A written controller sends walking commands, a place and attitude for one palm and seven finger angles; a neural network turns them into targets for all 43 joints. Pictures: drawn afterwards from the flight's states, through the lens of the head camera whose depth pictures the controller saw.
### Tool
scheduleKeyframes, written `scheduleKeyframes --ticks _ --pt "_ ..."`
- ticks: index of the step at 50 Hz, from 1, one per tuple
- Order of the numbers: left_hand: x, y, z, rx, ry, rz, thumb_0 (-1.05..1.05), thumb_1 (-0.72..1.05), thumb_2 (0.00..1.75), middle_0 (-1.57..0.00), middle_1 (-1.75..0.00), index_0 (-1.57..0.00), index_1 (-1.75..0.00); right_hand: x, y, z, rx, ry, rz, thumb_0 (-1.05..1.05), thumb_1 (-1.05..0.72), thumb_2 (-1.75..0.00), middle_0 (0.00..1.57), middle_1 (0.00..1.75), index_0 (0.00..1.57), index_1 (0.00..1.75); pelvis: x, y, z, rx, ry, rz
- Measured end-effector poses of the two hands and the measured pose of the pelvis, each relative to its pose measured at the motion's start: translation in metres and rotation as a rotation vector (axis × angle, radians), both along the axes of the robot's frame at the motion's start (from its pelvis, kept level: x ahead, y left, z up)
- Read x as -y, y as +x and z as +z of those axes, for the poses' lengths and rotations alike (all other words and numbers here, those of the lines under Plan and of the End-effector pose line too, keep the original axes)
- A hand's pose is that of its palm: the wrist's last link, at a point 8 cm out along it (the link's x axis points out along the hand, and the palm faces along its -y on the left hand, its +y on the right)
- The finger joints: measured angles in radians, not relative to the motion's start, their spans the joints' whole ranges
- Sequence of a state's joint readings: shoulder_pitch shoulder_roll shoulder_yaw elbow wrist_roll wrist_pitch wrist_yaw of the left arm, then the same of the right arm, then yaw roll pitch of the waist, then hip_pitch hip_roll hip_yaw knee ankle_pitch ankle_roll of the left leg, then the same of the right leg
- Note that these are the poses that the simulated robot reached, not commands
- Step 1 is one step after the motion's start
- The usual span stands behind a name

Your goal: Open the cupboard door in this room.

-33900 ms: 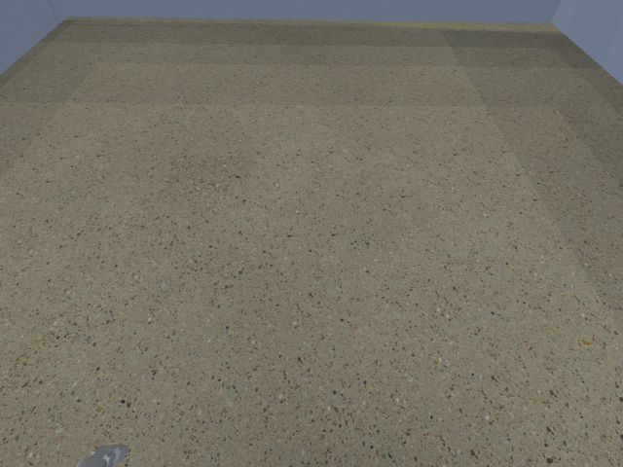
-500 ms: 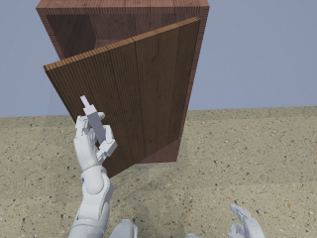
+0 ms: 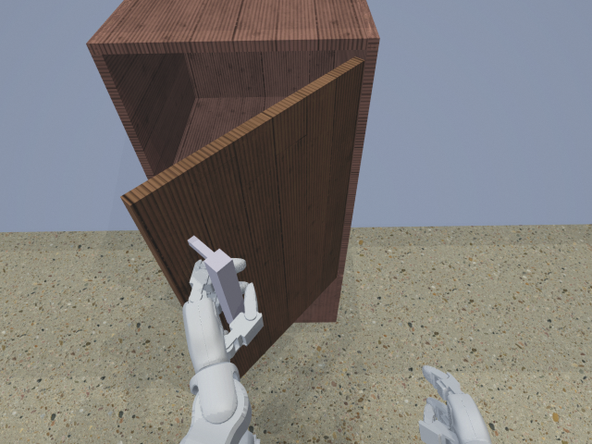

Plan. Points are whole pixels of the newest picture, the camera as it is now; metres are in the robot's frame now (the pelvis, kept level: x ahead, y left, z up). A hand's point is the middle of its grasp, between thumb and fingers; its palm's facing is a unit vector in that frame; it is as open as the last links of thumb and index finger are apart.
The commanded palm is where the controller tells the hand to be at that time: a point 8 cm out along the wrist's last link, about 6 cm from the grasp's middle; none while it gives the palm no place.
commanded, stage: open thumb and fingers to let go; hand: left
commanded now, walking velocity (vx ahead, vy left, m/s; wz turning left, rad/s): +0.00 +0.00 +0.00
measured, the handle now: (219, 285) +0.31 +0.12 +0.06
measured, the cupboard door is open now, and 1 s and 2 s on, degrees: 48 50 50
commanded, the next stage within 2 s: slide the hand sideways off the handle in 0.72 s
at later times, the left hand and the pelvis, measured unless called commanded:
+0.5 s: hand (245, 314) +0.28 +0.08 +0.05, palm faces +0.35 -0.94 -0.02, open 13.4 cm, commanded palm +0.23 +0.11 +0.05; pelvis +0.00 +0.00 +0.00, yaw +0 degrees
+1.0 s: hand (243, 343) +0.24 +0.08 +0.05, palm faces -0.11 -0.99 -0.01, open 16.0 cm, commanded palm +0.23 +0.11 +0.05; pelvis -0.02 +0.03 -0.01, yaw +0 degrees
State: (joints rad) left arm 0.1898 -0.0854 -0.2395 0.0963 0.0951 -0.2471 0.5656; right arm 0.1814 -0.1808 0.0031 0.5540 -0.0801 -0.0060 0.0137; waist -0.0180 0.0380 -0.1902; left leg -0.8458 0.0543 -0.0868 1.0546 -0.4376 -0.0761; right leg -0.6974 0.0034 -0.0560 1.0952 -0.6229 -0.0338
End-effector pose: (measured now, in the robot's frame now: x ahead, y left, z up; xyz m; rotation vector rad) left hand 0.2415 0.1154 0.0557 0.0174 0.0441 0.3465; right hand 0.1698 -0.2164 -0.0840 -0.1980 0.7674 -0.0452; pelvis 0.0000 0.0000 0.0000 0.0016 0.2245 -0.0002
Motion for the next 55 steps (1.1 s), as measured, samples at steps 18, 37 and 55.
scheduleKeyframes --ticks 18,37,55 --pt "-0.006 -0.002 -0.002 0.005 -0.01 0.029 0.01 -0.12 0.46 -0.33 -1.24 -0.36 -1.24 0.006 -0.013 -0.009 -0.047 -0.004 -0.013 0.01 -0.91 -0.9 0.2 0.3 0.2 0.3 0.003 -0.001 0.0 -0.016 0.007 0.003" --pt "-0.008 0.001 -0.002 0.008 -0.008 -0.029 -0.01 -0.49 0.3 -0.27 -0.66 -0.28 -0.67 -0.017 -0.009 -0.002 -0.008 0.003 -0.008 0.01 -0.91 -0.9 0.2 0.3 0.2 0.3 -0.014 -0.008 -0.002 -0.004 -0.015 -0.002" --pt "-0.016 -0.019 -0.003 0.071 -0.072 -0.435 -0.01 -0.5 0.3 -0.18 -0.34 -0.16 -0.34 -0.025 -0.032 -0.001 0.012 0.0 -0.051 0.01 -0.91 -0.9 0.2 0.3 0.2 0.3 -0.037 -0.021 -0.009 0.006 -0.026 -0.014"
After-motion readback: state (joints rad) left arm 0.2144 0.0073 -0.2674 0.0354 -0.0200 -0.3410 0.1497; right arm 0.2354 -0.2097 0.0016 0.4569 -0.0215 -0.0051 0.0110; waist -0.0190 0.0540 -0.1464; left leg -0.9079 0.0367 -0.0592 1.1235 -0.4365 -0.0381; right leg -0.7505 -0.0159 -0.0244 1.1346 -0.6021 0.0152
